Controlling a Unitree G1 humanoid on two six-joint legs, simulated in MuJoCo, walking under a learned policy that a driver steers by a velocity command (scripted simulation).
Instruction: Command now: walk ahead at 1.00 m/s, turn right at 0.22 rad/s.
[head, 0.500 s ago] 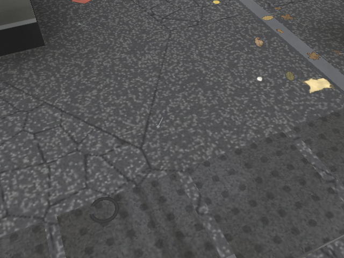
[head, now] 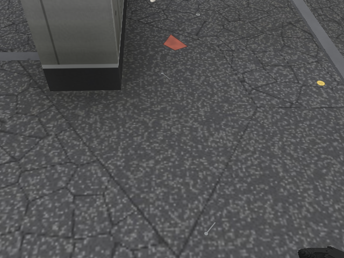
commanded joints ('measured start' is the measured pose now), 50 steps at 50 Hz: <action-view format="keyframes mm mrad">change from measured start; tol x64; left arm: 1 -130 79 8 -100 -9 -37 -4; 50 -35 237 39 -78 7 -18 2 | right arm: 1 -59 -40 20 -134 7 -14 19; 50 64 -131 -35 -16 37 -9 -29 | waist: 1 -95 -85 122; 50 -84 -127 -39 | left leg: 1 5 109 -20 -308 147 -52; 12 894 441 -682 -1031 -528 56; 28 666 238 322 -728 1395 -73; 31 64 -21 269 327 -162 -92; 50 350 -56 159 -725 213 18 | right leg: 1 -173 -200 320 -395 -109 -196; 12 -628 -78 99 940 -75 -83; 28 -42 40 -186 312 176 -179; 32 730 -290 750 -21 30 -481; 41 -176 -63 324 -322 232 -290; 50 383 -180 175 -15 1152 -133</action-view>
